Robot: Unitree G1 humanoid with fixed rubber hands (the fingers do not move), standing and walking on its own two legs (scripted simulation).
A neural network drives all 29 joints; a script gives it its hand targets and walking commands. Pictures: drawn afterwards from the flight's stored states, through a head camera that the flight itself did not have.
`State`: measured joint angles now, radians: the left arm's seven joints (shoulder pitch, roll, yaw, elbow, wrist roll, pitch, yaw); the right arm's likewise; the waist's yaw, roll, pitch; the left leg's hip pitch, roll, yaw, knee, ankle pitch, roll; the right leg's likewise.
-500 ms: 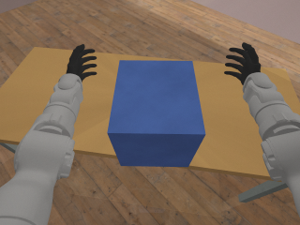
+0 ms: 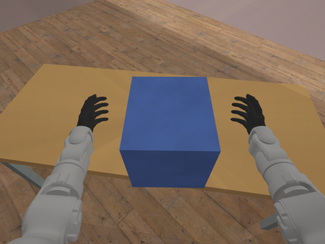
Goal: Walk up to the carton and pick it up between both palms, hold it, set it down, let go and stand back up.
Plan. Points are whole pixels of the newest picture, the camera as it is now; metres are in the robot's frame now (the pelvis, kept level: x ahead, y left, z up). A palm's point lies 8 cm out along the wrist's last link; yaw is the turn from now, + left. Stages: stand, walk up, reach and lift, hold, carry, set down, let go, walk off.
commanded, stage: set down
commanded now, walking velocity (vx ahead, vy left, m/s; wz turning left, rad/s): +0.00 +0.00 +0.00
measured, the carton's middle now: (168, 133) +0.45 +0.03 -0.06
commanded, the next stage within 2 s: none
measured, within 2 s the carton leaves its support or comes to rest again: neither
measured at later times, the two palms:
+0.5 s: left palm (87, 158) +0.32 +0.24 +0.01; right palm (256, 162) +0.33 -0.20 +0.01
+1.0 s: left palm (87, 188) +0.26 +0.24 -0.04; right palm (260, 197) +0.25 -0.21 -0.04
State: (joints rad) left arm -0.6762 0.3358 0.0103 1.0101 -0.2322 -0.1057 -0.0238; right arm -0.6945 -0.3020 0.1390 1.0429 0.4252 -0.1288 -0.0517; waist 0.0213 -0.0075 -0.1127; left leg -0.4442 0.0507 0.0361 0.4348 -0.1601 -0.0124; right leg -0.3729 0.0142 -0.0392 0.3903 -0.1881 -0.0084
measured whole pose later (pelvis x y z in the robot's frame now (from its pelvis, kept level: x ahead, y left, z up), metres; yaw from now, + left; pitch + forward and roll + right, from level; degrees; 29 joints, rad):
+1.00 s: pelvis +0.01 +0.00 -0.01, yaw +0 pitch +3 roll -1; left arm -0.11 0.24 0.01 0.88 -0.21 -0.49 -0.02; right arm -0.13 -0.22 0.11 1.00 0.33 -0.58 0.02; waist 0.00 -0.01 -0.03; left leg -0.37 0.04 0.03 0.58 -0.27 -0.01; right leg -0.31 0.01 -0.02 0.55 -0.31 0.00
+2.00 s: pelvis +0.03 +0.00 +0.01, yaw -2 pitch -4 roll +0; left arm 0.20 0.20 0.04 0.56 0.00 -0.01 -0.02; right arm 0.14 -0.18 0.03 0.80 0.07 -0.30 0.00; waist 0.02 -0.02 0.07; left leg -0.06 0.03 0.05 0.35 -0.21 -0.01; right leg 0.00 0.01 0.01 0.31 -0.23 0.00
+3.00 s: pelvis +0.01 +0.00 -0.01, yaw +7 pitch +0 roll -1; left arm 0.25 0.27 0.07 0.68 0.04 0.05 0.00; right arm 0.32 -0.22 -0.05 0.70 -0.04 0.00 0.03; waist 0.03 -0.01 -0.01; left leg -0.32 -0.02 -0.09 0.55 -0.24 -0.01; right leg -0.21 -0.04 -0.13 0.52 -0.32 0.00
